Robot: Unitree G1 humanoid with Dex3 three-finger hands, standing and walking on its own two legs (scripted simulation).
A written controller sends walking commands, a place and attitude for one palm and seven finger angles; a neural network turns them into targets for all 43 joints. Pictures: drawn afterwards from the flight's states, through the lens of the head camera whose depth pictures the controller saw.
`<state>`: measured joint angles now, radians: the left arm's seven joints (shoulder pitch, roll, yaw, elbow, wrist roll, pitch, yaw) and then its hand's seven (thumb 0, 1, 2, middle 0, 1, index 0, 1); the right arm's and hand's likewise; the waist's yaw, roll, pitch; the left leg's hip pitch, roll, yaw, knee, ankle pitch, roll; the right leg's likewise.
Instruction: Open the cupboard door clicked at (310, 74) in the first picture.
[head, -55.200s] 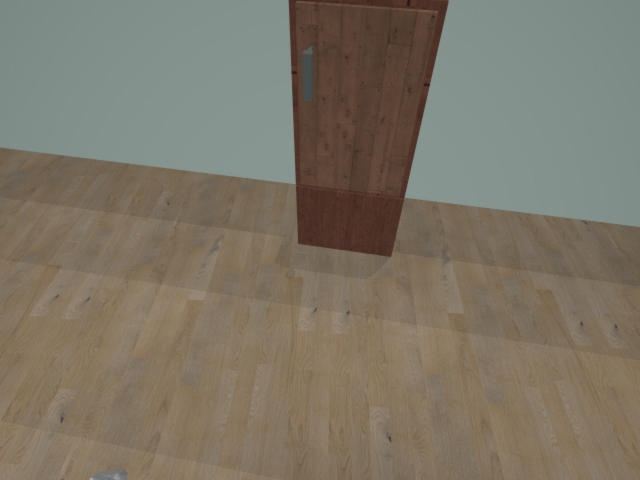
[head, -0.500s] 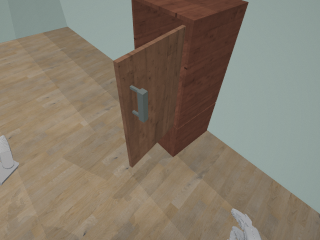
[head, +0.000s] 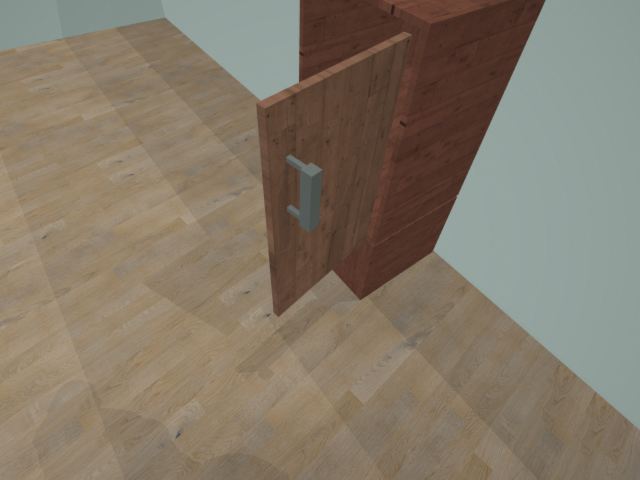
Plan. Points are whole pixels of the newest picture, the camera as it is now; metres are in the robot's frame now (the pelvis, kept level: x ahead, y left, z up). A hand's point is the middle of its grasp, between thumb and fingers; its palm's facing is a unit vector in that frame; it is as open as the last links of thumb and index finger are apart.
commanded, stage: let the arm hang, fingers relaxed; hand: left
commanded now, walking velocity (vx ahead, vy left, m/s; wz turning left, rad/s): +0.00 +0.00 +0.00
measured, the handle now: (301, 193) +0.56 +0.07 +0.01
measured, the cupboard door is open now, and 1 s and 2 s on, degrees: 100 100 100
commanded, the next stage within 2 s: look to check the result in 0.72 s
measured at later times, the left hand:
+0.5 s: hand out of the picture -0.02 +0.16 -0.17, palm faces +0.03 -0.99 -0.15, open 7.4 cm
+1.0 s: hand out of the picture -0.02 +0.18 -0.17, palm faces +0.03 -0.98 -0.17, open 7.4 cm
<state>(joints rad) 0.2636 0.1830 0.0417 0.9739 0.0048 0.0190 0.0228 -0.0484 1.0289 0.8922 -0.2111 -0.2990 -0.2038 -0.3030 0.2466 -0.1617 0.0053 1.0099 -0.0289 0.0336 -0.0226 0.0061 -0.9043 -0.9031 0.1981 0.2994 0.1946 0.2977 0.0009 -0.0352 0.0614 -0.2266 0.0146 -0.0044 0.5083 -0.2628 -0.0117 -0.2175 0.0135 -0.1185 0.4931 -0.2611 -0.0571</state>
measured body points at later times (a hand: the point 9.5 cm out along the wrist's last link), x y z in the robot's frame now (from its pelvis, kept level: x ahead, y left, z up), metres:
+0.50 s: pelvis -0.01 +0.01 +0.01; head -0.01 +0.01 +0.46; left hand -0.02 +0.22 -0.16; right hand -0.06 -0.18 -0.16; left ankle +0.01 +0.13 -0.74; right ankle +0.01 -0.08 -0.74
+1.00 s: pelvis -0.01 +0.02 +0.01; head +0.00 +0.01 +0.46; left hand -0.02 +0.23 -0.15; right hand -0.04 -0.18 -0.16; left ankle +0.01 +0.13 -0.74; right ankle +0.01 -0.08 -0.74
